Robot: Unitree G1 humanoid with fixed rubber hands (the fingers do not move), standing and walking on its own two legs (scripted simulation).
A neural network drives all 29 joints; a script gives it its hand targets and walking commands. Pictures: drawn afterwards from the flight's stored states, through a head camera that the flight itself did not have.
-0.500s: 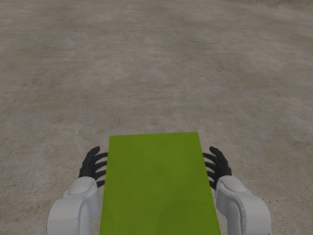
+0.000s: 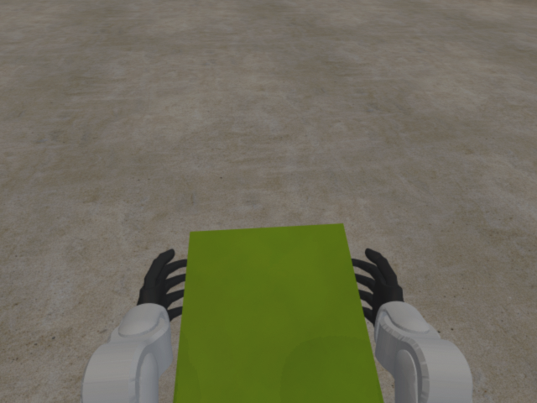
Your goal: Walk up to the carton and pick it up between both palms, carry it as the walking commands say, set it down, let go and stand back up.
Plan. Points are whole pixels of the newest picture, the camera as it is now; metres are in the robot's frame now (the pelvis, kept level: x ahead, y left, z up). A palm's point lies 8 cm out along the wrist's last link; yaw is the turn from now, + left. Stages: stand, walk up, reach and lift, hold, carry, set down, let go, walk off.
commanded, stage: carry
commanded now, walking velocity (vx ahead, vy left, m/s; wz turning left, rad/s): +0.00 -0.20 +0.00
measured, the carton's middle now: (272, 336) +0.24 +0.00 +0.02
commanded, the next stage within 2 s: none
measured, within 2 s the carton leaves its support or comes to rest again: neither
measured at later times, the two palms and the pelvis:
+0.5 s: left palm (277, 332) +0.20 +0.00 +0.11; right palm (519, 341) +0.20 -0.29 +0.10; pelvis -0.04 -0.14 +0.01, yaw +0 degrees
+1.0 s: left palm (302, 358) +0.17 -0.03 +0.12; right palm out of the picture +0.17 -0.32 +0.11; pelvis -0.06 -0.17 +0.01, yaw +1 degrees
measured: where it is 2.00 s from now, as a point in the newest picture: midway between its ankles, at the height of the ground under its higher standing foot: outside the picture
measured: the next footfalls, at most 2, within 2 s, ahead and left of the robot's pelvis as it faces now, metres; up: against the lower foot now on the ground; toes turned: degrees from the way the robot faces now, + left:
left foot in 0.02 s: +0.03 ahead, +0.09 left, +0.00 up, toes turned +9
right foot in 0.32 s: +0.04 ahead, -0.23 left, +0.00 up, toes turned -8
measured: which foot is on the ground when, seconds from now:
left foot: up 0.00-0.00, down 0.02-0.32, up 0.34-0.58, down 0.60-1.00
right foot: down 0.00-0.02, up 0.04-0.30, down 0.32-1.00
